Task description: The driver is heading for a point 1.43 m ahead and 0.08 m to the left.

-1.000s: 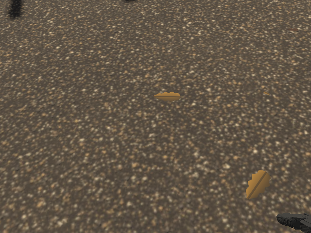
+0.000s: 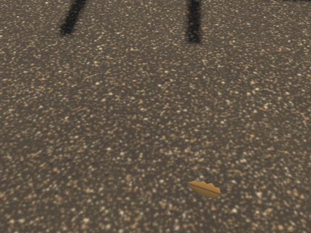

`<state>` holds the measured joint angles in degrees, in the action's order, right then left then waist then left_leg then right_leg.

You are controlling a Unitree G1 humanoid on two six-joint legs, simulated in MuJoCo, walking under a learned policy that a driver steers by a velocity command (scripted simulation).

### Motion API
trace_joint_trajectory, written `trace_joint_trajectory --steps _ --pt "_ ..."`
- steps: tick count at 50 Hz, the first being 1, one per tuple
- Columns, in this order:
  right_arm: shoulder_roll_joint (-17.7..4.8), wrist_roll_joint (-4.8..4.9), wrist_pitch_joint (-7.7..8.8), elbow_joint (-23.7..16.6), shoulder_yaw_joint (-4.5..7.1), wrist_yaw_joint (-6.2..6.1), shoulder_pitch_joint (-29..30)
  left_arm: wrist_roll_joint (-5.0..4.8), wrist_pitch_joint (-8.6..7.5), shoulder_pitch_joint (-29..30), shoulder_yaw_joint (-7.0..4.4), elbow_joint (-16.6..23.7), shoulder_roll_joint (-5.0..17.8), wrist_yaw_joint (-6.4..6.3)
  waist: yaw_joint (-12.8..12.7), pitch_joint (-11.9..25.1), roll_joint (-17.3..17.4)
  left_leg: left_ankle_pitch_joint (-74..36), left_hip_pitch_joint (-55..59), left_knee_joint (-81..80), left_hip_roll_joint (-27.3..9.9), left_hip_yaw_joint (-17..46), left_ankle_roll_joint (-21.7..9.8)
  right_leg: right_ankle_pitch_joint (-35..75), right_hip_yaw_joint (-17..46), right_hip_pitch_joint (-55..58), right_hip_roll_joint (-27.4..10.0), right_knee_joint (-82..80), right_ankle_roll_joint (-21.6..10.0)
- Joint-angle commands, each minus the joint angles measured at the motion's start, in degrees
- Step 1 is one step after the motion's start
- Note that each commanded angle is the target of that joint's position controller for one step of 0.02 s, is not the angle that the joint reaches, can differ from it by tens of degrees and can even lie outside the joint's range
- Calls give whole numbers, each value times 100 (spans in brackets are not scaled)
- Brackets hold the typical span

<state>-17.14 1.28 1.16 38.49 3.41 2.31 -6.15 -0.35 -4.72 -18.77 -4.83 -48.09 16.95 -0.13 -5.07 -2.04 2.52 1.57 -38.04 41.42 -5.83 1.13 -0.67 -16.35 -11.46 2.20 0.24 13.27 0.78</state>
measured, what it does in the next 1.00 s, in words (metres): walks ahead: left foot, then right foot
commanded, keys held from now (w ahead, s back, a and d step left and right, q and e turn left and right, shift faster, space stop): w+q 0.38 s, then w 0.04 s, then w+e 0.58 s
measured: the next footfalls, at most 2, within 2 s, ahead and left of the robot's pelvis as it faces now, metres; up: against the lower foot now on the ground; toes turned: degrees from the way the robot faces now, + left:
left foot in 0.10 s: +0.23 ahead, +0.13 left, +0.00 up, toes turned +7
right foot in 0.62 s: +0.56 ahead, +0.00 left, +0.00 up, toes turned +15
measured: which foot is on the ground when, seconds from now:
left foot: up 0.00-0.08, down 0.10-0.64, up 0.66-1.00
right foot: down 0.00-0.10, up 0.12-0.60, down 0.62-1.00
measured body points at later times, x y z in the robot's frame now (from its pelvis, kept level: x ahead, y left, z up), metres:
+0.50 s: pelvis +0.28 +0.06 +0.01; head +0.31 +0.08 +0.45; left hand +0.43 +0.35 -0.08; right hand +0.41 -0.21 -0.10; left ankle +0.19 +0.12 -0.74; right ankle +0.51 -0.05 -0.69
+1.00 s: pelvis +0.57 +0.08 +0.01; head +0.61 +0.07 +0.46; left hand +0.56 +0.37 -0.11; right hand +0.83 -0.13 -0.07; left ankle +0.74 +0.27 -0.69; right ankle +0.52 -0.01 -0.74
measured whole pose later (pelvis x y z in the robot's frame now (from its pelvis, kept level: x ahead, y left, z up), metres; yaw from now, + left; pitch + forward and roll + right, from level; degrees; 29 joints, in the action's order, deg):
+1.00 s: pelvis +0.57 +0.08 +0.01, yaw +4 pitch +2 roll +0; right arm -16.0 -0.3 5.4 37.3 2.1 0.5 -2.8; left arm -1.5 -2.6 -21.8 -3.0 -45.1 16.1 -0.5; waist -5.3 -2.1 1.6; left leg -0.4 -34.9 33.0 -2.1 6.9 3.7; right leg -14.2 9.3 -5.8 6.4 18.8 -4.6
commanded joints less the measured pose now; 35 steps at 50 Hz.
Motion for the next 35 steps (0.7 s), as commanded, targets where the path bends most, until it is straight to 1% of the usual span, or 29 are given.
trace_joint_trajectory --steps 1,2,3,4,5,6,7,8,9,10,11,12,13,15,17,19,21,22,24,25,27,28,29,30,31,32,33,34,35 --pt "-284 -6 46 -584 44 91 489 -102 -10 280 -249 312 1049 -27 167 -267 -530 188 136 -390 71 -201 -213 2413 378 -51 -1682 -252 -825" --pt "-355 -20 34 -628 79 104 461 -125 30 281 -272 294 1130 -34 244 -197 -584 473 333 -461 206 -340 -322 3139 274 82 -1696 33 -764" --pt "-463 -35 13 -632 139 104 290 -151 70 290 -299 292 1232 -48 386 -12 -685 787 714 -474 413 -529 -443 4130 166 173 -1680 485 -700" --pt "-636 -35 -7 -526 248 90 -235 -180 122 334 -312 297 1292 -61 721 317 -695 908 1467 -600 677 -713 -598 4949 12 109 -1586 1320 -605" --pt "-948 -10 -38 -255 437 27 -1196 -170 150 327 -259 317 1177 -82 1212 816 -558 649 2878 -851 950 -741 -810 4976 -161 -436 -1363 2572 -418" --pt "-1489 38 -104 -85 621 -104 -2025 49 123 133 -111 430 818 -89 1431 1342 352 502 4591 -951 64 723 -1193 2594 -210 -1969 -1054 4500 -123" --pt "-1949 42 -17 -247 606 -88 -1654 175 -35 -282 117 762 160 -19 702 1981 1464 2004 5928 -1887 -1163 4126 -2256 -1899 746 -4159 132 6188 157" --pt "-1401 22 78 -358 462 -37 -1754 -63 -201 432 17 791 748 45 1204 2126 608 2505 5918 -2491 -1278 4478 -2126 -1730 1680 -4722 -50 6588 46" --pt "-1147 -20 164 -292 379 -25 -1570 -214 -288 822 -20 938 899 71 1167 1307 418 2109 5324 -2547 -1131 3698 -1888 -1148 1600 -5076 -262 6393 -82" --pt "-1017 -18 201 -312 333 -34 -1256 -120 -331 849 8 892 811 25 920 897 -42 1491 4522 -2513 -882 3063 -1709 -666 1603 -4812 -505 5935 -125" --pt "-866 -56 204 -372 287 -54 -899 28 -327 807 -21 836 824 -18 685 647 -100 804 3803 -2540 -671 2558 -1588 -359 1618 -4400 -658 5454 -86" --pt "-744 -126 207 -469 237 -80 -699 65 -267 694 -45 803 843 -12 500 590 17 365 3357 -2659 -523 2290 -1555 -153 1668 -4019 -752 5255 -61" --pt "-730 -142 217 -499 234 -100 -628 85 -204 643 -49 804 802 -7 426 574 74 61 3106 -2763 -467 2182 -1595 -52 1642 -3841 -742 5068 6" --pt "-780 -100 249 -435 249 -161 -713 133 -104 705 -16 818 650 -13 400 476 10 -459 2739 -2864 -348 1832 -1646 217 1533 -3753 -669 4629 176" --pt "-888 -74 249 -336 282 -241 -898 147 -71 1122 33 946 520 -21 514 297 -15 -542 2586 -2902 -201 1586 -1556 867 1496 -3871 -562 3885 312" --pt "-903 -43 221 -247 289 -292 -1055 131 -90 1554 90 1050 395 10 675 206 77 -246 2468 -2856 6 1395 -1357 1639 1494 -3687 -400 2977 351" --pt "-874 -33 208 -145 275 -318 -1200 82 -128 1872 143 1093 314 80 831 158 176 83 2407 -2856 64 1271 -1210 2252 1416 -3352 -265 2247 334" --pt "-844 -32 219 -59 258 -318 -1315 53 -156 1976 162 1101 298 125 906 144 198 222 2454 -2888 -10 1269 -1188 2514 1386 -3215 -251 2063 304" --pt "-827 -34 232 88 243 -303 -1511 3 -194 2148 159 1143 374 192 1020 39 238 289 2833 -2767 -211 1350 -1176 2582 1405 -3310 -288 1819 176" --pt "-826 -41 226 151 240 -299 -1598 0 -204 2233 153 1182 421 218 1056 -11 244 185 3130 -2661 -339 1413 -1169 2412 1406 -3466 -297 1721 81" --pt "-871 -66 191 267 255 -298 -1704 -10 -214 2281 137 1244 502 260 1048 -87 292 -308 3710 -2487 -608 1498 -1121 1836 1358 -3716 -284 1601 -142" --pt "-895 -69 168 309 265 -303 -1710 -21 -214 2220 128 1246 537 274 1007 -98 331 -694 3933 -2378 -680 1474 -1069 1523 1299 -3708 -257 1562 -258" --pt "-927 -68 149 324 272 -310 -1645 -25 -216 2022 100 1210 595 277 887 -17 374 -1448 4069 -2142 -665 1363 -991 1235 1189 -3456 -157 1507 -387" --pt "-944 -70 127 314 267 -322 -1527 -13 -220 1559 32 1087 699 266 615 283 365 -2579 4108 -1606 -509 1123 -882 1212 998 -2790 45 1370 -545" --pt "-865 -106 107 272 218 -342 -1457 16 -219 776 -70 878 903 250 237 890 234 -3157 3860 -614 -232 816 -726 1504 1088 -1611 9 1425 -775" --pt "-658 -227 124 140 115 -371 -1631 53 -208 -91 -151 777 1270 252 29 1743 -475 -1757 2677 1057 188 552 -485 1834 2477 145 -943 1616 -1304" --pt "-271 -195 222 100 8 -330 -2172 -22 -157 -415 -224 624 1478 301 276 2084 -1997 2464 500 2802 1121 252 -14 527 5091 1724 -1896 880 -2110" --pt "-683 -137 327 48 44 -284 -1759 -185 -138 -401 -91 641 986 314 71 1771 -1410 2894 -278 3251 858 754 -50 -638 5590 1756 -1866 420 -1941" --pt "-853 -14 413 -104 96 -236 -1109 -135 -100 -27 -39 736 814 275 29 962 -949 2383 -586 3195 614 685 -72 -495 4860 1062 -1721 304 -1734"
Keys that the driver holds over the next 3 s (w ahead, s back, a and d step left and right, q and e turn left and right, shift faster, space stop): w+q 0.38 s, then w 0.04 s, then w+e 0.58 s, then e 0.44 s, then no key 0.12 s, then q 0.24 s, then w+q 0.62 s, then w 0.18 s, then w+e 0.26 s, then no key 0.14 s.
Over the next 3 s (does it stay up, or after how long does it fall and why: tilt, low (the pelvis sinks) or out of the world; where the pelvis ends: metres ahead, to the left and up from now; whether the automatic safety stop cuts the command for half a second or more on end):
stays up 1.26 0.18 0.00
